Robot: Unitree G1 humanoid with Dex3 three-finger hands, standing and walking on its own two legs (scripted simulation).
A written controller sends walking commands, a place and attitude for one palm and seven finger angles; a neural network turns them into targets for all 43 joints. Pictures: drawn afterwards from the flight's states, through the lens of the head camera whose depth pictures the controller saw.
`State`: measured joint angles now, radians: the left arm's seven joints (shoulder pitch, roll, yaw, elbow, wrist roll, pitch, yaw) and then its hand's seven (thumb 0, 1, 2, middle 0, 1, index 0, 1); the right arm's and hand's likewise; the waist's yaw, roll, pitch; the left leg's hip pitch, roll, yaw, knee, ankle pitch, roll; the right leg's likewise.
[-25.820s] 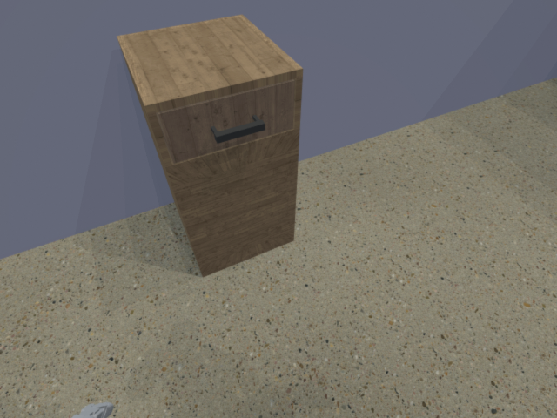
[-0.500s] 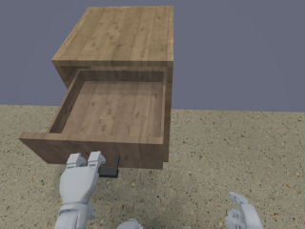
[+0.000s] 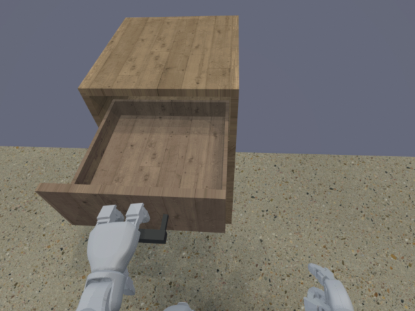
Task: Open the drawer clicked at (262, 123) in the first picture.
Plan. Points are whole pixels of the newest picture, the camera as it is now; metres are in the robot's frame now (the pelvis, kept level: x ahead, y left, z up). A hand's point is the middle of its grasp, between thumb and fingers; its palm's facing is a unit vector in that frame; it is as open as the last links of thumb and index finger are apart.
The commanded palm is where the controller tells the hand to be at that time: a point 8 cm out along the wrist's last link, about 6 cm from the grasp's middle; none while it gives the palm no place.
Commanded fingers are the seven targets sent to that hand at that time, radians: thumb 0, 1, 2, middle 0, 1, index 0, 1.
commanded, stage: lift the hand off the handle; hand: left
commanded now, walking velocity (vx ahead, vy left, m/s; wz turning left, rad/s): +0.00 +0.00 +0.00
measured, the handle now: (134, 226) +0.29 +0.18 -0.02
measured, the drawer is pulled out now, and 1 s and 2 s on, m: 0.30 0.30 0.30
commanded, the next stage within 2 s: draw the hand back to the body in 1.92 s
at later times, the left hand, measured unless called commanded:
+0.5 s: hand (121, 241) +0.24 +0.19 +0.02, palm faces +0.03 -0.12 -0.99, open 13.5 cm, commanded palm +0.22 +0.18 +0.08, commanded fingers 0.00 -0.50 0.30 -0.30 -1.20 -0.30 -1.20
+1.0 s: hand (112, 234) +0.24 +0.19 +0.05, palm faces +0.03 -0.13 -0.99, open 13.6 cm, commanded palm +0.22 +0.19 +0.12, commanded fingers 0.00 -0.50 0.30 -0.30 -1.20 -0.30 -1.20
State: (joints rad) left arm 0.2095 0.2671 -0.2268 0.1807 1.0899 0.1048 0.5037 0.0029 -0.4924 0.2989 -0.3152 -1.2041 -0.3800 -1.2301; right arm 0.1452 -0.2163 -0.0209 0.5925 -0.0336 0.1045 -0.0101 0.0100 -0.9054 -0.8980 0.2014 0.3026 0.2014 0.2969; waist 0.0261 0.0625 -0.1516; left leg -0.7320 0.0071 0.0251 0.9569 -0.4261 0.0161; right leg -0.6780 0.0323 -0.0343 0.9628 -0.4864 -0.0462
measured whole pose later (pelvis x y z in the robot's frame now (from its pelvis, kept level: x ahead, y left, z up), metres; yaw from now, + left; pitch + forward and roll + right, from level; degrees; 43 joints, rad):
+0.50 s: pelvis +0.01 +0.00 +0.02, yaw +0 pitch +9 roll +0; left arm 0.27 0.29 -0.23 0.06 1.07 0.11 0.44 0.00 -0.49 0.30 -0.31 -1.20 -0.38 -1.23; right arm 0.12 -0.22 -0.01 0.58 -0.02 0.11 0.00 0.01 -0.91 -0.90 0.20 0.30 0.20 0.30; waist 0.05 0.06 -0.13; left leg -0.60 0.00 0.03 0.85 -0.40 0.01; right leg -0.55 0.03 -0.02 0.86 -0.46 -0.05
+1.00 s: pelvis +0.02 -0.01 +0.03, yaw +0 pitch +6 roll +1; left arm 0.31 0.34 -0.17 -0.06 1.01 0.08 0.34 0.00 -0.49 0.30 -0.31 -1.20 -0.37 -1.22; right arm 0.12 -0.23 -0.02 0.59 -0.01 0.10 0.00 0.01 -0.91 -0.90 0.20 0.30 0.20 0.30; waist 0.06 0.07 -0.11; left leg -0.49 0.01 0.03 0.74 -0.36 0.00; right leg -0.45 0.04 -0.02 0.76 -0.42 -0.05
